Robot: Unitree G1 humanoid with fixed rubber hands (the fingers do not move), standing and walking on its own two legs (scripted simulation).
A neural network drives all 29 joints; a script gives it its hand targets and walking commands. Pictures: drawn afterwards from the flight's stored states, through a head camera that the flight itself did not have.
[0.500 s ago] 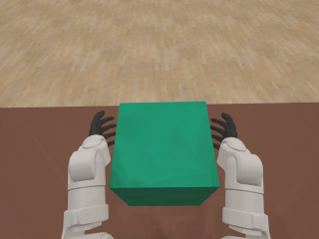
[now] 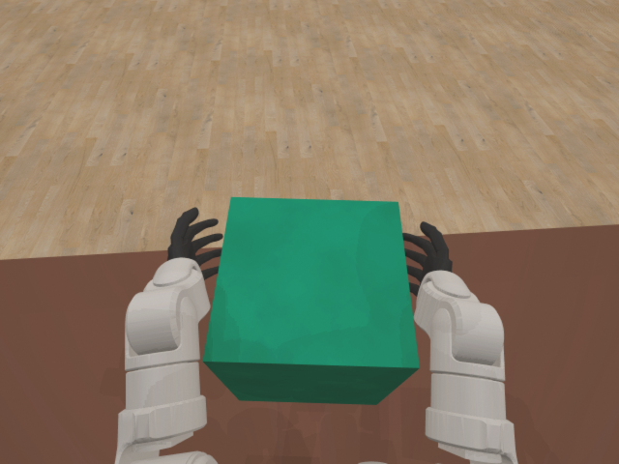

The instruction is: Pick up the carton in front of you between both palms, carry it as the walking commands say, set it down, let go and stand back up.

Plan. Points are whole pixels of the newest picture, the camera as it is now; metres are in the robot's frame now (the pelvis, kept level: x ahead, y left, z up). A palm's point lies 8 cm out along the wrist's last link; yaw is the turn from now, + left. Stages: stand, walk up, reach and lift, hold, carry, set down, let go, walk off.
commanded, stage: carry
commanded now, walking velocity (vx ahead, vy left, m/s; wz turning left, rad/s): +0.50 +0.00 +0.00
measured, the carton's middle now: (310, 311) +0.31 +0.00 +0.00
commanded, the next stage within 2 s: none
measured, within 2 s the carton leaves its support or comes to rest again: neither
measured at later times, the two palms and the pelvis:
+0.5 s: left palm (223, 134) +0.62 +0.14 +0.07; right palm (391, 136) +0.64 -0.16 +0.05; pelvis +0.31 -0.04 -0.01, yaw +2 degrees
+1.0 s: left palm (230, 42) +0.95 +0.16 +0.08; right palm (358, 49) +0.94 -0.14 +0.07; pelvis +0.62 +0.01 -0.04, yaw +1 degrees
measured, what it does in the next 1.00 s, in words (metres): goes down: right foot, then left foot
